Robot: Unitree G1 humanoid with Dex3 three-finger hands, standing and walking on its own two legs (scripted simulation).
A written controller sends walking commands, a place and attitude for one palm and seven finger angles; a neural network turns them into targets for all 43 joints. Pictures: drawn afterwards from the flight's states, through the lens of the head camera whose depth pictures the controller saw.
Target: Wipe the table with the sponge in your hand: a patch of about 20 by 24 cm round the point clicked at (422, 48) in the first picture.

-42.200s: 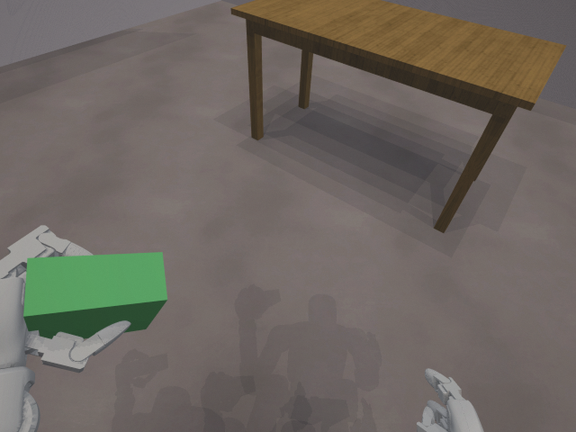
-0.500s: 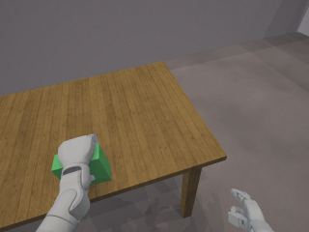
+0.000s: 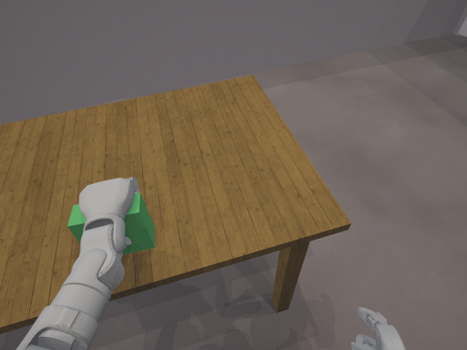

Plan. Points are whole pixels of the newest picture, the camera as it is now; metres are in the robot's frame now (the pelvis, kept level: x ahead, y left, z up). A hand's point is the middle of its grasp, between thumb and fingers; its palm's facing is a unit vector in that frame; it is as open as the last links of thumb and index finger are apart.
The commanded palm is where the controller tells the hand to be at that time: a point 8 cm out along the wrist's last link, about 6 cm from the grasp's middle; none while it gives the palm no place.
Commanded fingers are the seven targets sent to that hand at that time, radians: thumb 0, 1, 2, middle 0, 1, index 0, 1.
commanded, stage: wipe forward along the middle lane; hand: left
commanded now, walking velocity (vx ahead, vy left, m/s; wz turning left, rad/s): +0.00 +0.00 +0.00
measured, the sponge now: (119, 233) +0.32 +0.27 -0.01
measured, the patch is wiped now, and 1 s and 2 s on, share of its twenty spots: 0.95 0.95 1.00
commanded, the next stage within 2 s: slide back across to the first lane in 1.18 s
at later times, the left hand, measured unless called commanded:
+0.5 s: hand (118, 197) +0.38 +0.28 +0.03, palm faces -0.11 +0.01 -0.99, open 9.6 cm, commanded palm +0.36 +0.28 +0.06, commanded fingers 0.00 0.10 1.30 -1.20 -1.60 -1.20 -1.60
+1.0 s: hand (118, 175) +0.43 +0.30 +0.03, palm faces -0.14 +0.02 -0.99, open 9.6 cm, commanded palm +0.42 +0.30 +0.06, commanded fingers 0.00 0.10 1.30 -1.20 -1.60 -1.20 -1.60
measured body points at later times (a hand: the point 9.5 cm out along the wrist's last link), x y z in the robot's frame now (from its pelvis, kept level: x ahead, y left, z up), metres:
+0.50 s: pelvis -0.02 +0.00 -0.01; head +0.02 -0.01 +0.44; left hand +0.38 +0.27 +0.09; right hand +0.10 -0.26 -0.13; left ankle -0.02 +0.13 -0.73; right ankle +0.00 -0.11 -0.73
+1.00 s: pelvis -0.01 +0.01 -0.01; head +0.07 +0.00 +0.43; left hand +0.44 +0.30 +0.09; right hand +0.05 -0.27 -0.14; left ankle -0.02 +0.13 -0.73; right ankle +0.00 -0.11 -0.73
